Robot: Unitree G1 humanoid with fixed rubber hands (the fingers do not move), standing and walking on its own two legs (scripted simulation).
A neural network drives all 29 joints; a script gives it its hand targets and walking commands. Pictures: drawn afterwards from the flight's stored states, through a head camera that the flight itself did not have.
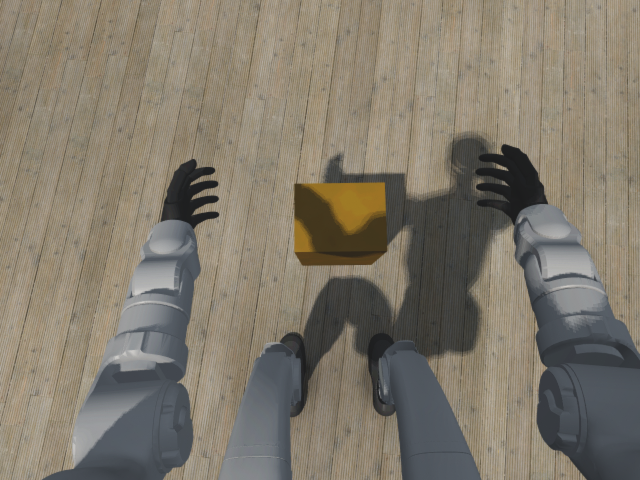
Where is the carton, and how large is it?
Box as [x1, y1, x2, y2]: [294, 182, 386, 265]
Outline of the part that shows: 384,182 294,184 294,251 302,265 371,264 386,251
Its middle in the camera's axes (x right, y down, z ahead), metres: +0.04 -0.03 +0.94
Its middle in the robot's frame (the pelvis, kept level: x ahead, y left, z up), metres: +0.48 -0.01 -0.55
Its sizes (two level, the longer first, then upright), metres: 0.191 0.146 0.280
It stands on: the floor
